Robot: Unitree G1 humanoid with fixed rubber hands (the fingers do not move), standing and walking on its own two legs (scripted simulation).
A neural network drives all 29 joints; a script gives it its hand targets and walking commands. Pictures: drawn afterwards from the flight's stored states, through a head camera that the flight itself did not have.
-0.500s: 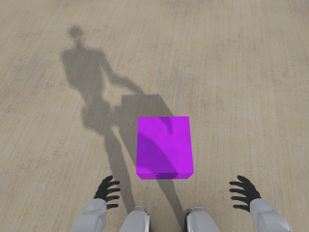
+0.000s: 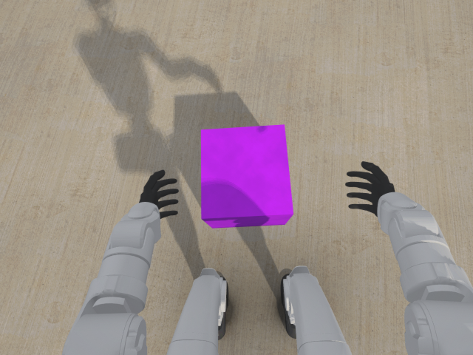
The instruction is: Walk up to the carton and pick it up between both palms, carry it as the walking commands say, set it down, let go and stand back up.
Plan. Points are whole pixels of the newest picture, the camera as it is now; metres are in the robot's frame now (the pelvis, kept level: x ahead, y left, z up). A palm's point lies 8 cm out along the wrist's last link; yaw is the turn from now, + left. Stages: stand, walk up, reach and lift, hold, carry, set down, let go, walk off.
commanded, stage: reach and lift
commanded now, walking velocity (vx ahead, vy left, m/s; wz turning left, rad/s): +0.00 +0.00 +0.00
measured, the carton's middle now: (245, 180) +0.54 +0.03 -0.56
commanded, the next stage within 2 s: none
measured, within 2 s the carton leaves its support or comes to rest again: neither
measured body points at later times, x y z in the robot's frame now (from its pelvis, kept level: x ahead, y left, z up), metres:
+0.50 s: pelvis +0.00 +0.00 -0.02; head +0.30 +0.00 +0.31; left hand +0.50 +0.20 -0.14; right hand +0.51 -0.24 -0.13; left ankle +0.07 +0.14 -0.65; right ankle +0.07 -0.13 -0.65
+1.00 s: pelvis +0.00 +0.00 -0.06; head +0.34 +0.00 +0.23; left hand +0.52 +0.20 -0.21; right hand +0.54 -0.24 -0.20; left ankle +0.07 +0.14 -0.65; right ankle +0.07 -0.13 -0.65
